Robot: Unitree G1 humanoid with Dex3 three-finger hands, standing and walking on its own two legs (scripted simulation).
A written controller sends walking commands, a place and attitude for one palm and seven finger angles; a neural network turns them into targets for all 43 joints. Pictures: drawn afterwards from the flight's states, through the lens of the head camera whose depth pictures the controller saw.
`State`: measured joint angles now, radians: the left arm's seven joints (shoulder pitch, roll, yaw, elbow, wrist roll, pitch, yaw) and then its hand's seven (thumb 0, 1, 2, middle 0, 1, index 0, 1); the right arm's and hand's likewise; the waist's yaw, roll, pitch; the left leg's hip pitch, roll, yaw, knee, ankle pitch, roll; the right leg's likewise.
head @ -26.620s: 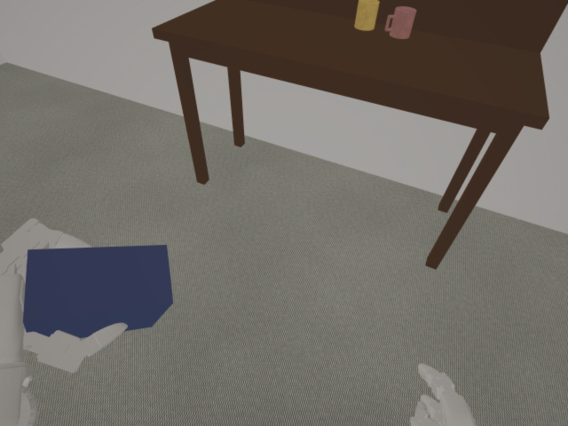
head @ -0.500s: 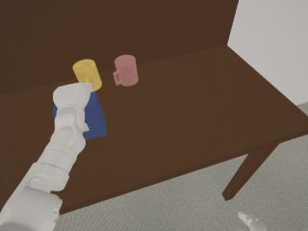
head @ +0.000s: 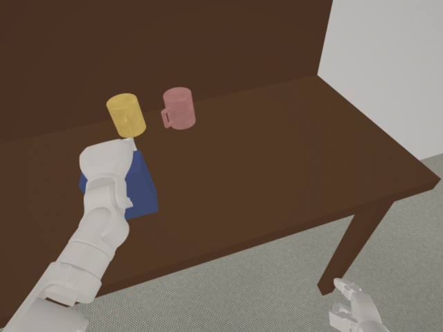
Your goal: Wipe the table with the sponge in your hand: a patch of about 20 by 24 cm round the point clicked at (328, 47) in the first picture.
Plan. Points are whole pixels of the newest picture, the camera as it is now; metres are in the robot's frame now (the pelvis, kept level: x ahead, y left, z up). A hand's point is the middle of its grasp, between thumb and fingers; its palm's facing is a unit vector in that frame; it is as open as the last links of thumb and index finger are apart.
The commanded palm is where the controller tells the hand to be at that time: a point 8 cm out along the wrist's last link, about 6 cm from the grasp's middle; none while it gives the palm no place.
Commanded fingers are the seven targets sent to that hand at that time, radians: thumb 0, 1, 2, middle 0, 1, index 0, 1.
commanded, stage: wipe back along the middle lane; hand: left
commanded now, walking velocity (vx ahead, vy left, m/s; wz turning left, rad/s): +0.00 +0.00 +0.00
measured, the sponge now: (126, 194) +0.36 +0.25 +0.05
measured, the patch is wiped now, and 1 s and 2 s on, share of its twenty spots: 0.70 0.80 0.85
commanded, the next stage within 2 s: slide across to the third lane in 0.96 s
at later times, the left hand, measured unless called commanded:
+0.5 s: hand (118, 197) +0.31 +0.23 +0.10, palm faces +0.10 -0.08 -0.99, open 10.7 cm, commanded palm +0.27 +0.21 +0.13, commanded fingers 0.00 0.10 1.30 -1.20 -1.60 -1.20 -1.60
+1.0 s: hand (123, 212) +0.28 +0.21 +0.10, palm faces +0.12 -0.12 -0.99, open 10.7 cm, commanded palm +0.23 +0.19 +0.13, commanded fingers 0.00 0.10 1.30 -1.20 -1.60 -1.20 -1.60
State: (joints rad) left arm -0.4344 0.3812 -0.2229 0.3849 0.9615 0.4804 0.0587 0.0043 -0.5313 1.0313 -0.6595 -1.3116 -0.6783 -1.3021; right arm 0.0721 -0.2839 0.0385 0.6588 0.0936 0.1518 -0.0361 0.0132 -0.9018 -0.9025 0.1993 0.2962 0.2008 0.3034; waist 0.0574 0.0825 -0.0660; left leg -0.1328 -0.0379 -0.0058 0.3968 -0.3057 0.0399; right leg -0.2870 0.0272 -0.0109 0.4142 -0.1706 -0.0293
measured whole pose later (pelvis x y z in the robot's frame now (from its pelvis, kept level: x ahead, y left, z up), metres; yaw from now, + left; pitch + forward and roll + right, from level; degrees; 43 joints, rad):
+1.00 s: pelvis -0.01 +0.00 +0.00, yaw -1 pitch -1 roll +0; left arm -0.09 0.32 -0.31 -0.08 0.99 0.61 0.07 -0.01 -0.52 1.03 -0.64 -1.32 -0.66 -1.31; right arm 0.01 -0.27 0.05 0.63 0.09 0.16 0.04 0.02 -0.90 -0.90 0.20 0.30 0.20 0.30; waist 0.10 0.11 -0.05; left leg -0.08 -0.04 0.02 0.44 -0.34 0.05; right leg -0.25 0.03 0.01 0.48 -0.20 -0.03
